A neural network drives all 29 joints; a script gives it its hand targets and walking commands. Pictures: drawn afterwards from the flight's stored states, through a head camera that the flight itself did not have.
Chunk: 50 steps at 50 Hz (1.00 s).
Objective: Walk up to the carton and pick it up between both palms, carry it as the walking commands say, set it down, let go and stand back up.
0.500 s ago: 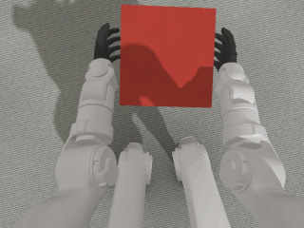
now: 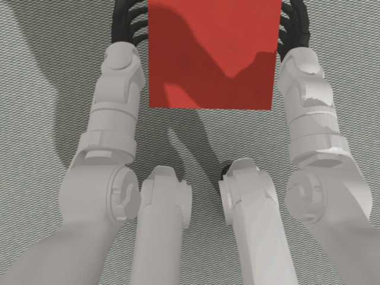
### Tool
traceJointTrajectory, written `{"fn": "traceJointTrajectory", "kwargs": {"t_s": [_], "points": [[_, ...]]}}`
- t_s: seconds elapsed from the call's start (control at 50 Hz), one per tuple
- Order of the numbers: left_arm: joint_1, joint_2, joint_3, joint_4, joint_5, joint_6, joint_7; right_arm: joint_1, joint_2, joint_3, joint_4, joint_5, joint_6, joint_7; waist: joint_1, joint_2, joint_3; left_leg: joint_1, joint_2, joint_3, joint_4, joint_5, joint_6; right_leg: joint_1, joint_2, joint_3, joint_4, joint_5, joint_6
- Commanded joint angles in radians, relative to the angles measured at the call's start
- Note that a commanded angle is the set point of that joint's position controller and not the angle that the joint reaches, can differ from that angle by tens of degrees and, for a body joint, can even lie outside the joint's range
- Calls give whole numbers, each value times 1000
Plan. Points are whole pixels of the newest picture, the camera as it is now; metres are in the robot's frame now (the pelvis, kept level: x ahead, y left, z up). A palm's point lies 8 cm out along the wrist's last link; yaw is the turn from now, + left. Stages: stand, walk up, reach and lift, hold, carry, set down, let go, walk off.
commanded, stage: set down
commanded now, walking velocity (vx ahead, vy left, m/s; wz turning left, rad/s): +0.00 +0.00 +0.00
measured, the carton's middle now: (205, 53) +0.52 -0.04 -0.23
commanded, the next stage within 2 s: none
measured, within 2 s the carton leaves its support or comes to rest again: rests again in 1.52 s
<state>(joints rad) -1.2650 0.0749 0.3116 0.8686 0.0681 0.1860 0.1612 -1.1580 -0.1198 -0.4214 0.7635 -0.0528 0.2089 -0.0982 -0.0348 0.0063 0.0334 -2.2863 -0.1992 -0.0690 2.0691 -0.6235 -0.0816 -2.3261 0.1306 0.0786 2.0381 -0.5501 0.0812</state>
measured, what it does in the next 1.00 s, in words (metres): stands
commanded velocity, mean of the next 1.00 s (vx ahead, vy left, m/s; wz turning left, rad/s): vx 0.00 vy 0.00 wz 0.00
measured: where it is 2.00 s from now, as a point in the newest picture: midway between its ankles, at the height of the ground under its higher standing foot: (198, 215)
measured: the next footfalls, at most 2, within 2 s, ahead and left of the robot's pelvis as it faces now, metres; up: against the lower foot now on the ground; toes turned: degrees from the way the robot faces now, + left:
none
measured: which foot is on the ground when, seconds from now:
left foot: down 0.00-1.00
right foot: down 0.00-1.00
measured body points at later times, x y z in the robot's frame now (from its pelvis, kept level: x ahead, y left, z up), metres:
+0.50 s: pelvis +0.00 +0.00 -0.01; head +0.35 -0.01 +0.27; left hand +0.55 +0.10 -0.17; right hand +0.51 -0.19 -0.18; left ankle +0.09 +0.12 -0.37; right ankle +0.10 -0.13 -0.37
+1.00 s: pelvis +0.00 +0.00 -0.03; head +0.35 -0.01 +0.26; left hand +0.54 +0.10 -0.18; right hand +0.51 -0.19 -0.19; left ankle +0.09 +0.12 -0.37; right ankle +0.10 -0.12 -0.37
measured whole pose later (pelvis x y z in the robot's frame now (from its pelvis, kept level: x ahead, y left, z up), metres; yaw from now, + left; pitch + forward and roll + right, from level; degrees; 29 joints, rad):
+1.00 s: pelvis +0.00 +0.00 -0.03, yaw +0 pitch +42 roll +0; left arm -1.34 0.11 0.29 1.01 0.08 0.15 0.16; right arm -1.23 -0.16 -0.42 0.91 -0.08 0.17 -0.08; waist -0.03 0.03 0.15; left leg -2.28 -0.16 -0.04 2.18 -0.65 -0.05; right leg -2.31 0.09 0.05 2.15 -0.58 0.06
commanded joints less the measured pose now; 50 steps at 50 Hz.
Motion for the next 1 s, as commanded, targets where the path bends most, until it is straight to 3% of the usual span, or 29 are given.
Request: {"fn": "traceJointTrajectory", "kwargs": {"t_s": [0.0,0.14,0.16,0.2,0.22,0.24,0.28,0.3,0.32,0.34,0.4,0.42,0.44,0.46,0.5,0.52,0.68,0.7,0.72,0.74,0.78,0.8,0.82,0.86,0.9,0.92,0.94,0.96,0.98], "points": [[-566,-928,-442,-72,-82,-14,-240,-613,844,462,2,74,-14,242,-56,70,-1036,449,14,146,-141,318,38,706,15,-158,-89,395,-35],[-417,-958,-348,122,-17,21,-248,-737,823,432,-21,65,-39,254,3,146,-964,608,12,127,-147,397,48,546,15,-166,-83,365,-25],[-497,-921,-361,40,-48,2,-241,-745,778,438,-45,47,-37,259,-94,20,-982,554,14,101,-131,361,49,563,14,-189,-79,351,-29],[-476,-906,-344,35,-33,-6,-239,-633,820,406,75,24,-21,269,-37,2,-927,484,4,105,-155,344,50,596,5,-174,-77,359,-41],[-485,-880,-328,103,12,6,-240,-591,863,407,55,30,-20,272,2,94,-926,550,5,130,-140,373,33,571,17,-158,-92,361,-40],[-500,-911,-343,73,-34,-7,-239,-653,765,429,36,41,-23,274,-71,75,-977,515,19,129,-111,365,41,643,5,-156,-63,364,-45],[-516,-920,-350,60,-44,-16,-245,-711,791,397,26,26,-30,275,-61,75,-978,494,0,149,-111,378,47,627,13,-163,-86,377,-45],[-427,-904,-313,103,-34,-15,-246,-712,785,462,29,57,-35,268,-16,-35,-965,503,9,116,-104,390,65,616,4,-177,-45,416,-15],[-506,-918,-359,65,-61,-19,-258,-778,762,434,-16,44,-46,274,-95,10,-974,465,11,111,-101,412,63,640,4,-161,-60,452,-25],[-528,-876,-339,69,-20,-22,-253,-703,812,463,25,74,-47,269,35,83,-909,420,9,140,-103,415,53,596,5,-137,-67,443,-40],[-608,-840,-347,39,-53,-27,-242,-679,834,382,18,12,-19,284,-83,32,-864,473,21,103,-104,355,72,507,10,-155,-71,347,-50],[-573,-850,-321,64,-24,-23,-249,-707,779,427,47,26,-20,281,8,37,-903,487,20,123,-84,399,60,522,9,-143,-69,368,-37],[-538,-836,-337,67,-14,-17,-240,-794,796,445,-32,74,-37,283,32,89,-900,465,14,122,-119,375,65,599,4,-129,-56,387,-39],[-532,-793,-294,53,-23,-35,-230,-742,807,461,24,69,-26,274,32,-3,-882,405,5,125,-89,354,72,610,-4,-134,-46,374,-34],[-557,-892,-347,16,-56,-39,-246,-669,777,423,68,39,-44,258,-57,0,-871,372,9,121,-81,362,59,631,8,-149,-69,420,-42],[-562,-827,-371,79,-57,-39,-239,-747,788,458,21,72,-55,254,4,40,-1005,537,26,116,-68,430,63,626,-2,-148,-26,431,-16],[-540,-841,-297,56,-19,-33,-283,-679,749,381,54,19,-55,263,-66,16,-830,340,18,120,-84,312,63,543,-2,-158,-41,351,-48],[-554,-819,-325,69,-16,-33,-276,-672,777,386,68,34,-51,268,-23,85,-873,387,15,124,-85,305,65,574,2,-131,-37,334,-58],[-536,-839,-340,85,-50,-46,-270,-678,755,406,62,22,-60,268,-114,20,-871,401,26,125,-50,349,56,603,0,-144,-36,411,-45],[-513,-822,-318,51,-51,-54,-272,-710,806,408,64,29,-63,270,-20,-23,-783,286,-3,123,-90,342,73,591,-4,-139,-39,414,-43],[-578,-824,-335,98,-64,-45,-258,-759,716,405,20,50,-72,267,-68,77,-916,520,31,99,-87,328,70,542,-3,-168,-9,324,-43],[-478,-886,-310,115,-55,-44,-256,-762,750,430,19,43,-69,264,-28,25,-789,395,0,113,-91,340,71,517,4,-156,-45,328,-52],[-520,-810,-339,97,-52,-42,-246,-728,717,412,32,39,-65,265,-67,15,-784,403,24,72,-83,345,69,497,-12,-154,-10,345,-43],[-518,-814,-333,89,-43,-53,-240,-734,785,447,70,76,-59,274,34,40,-816,365,9,147,-45,356,64,654,-15,-103,-24,391,-40],[-565,-800,-331,85,-63,-53,-250,-716,743,434,38,46,-64,276,-57,-42,-783,390,22,97,-46,391,76,530,-3,-138,-26,402,-42],[-593,-799,-355,42,-45,-61,-257,-682,755,419,92,84,-71,270,19,96,-892,402,19,140,-37,356,56,615,-8,-110,-5,405,-50],[-498,-801,-300,141,-48,-42,-267,-747,705,439,48,59,-62,273,-77,-32,-778,377,28,102,-53,336,80,559,4,-144,-25,387,-35],[-493,-826,-334,130,-25,-38,-260,-713,728,390,90,49,-58,280,13,83,-766,423,20,105,-86,348,71,512,-11,-131,-15,354,-44],[-523,-813,-319,123,-29,-55,-262,-629,760,369,117,16,-61,283,-76,31,-817,455,32,100,-67,380,73,525,1,-157,5,387,-41]]}}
